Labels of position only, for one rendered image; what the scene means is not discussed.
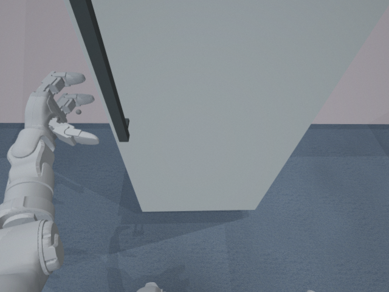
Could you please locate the fridge door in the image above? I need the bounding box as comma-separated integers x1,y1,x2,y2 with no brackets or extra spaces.
64,0,389,212

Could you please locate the robot left upper arm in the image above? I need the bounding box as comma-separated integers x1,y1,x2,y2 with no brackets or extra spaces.
0,220,64,292

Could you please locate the left robot shin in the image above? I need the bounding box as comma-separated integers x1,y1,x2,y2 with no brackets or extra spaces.
145,282,158,287

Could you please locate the handle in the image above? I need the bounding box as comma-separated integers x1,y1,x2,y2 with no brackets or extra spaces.
69,0,129,142

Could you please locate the left robot hand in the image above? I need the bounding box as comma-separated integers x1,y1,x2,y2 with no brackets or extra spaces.
24,71,99,146

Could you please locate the left robot forearm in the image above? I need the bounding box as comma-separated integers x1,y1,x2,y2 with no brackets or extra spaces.
0,128,56,229

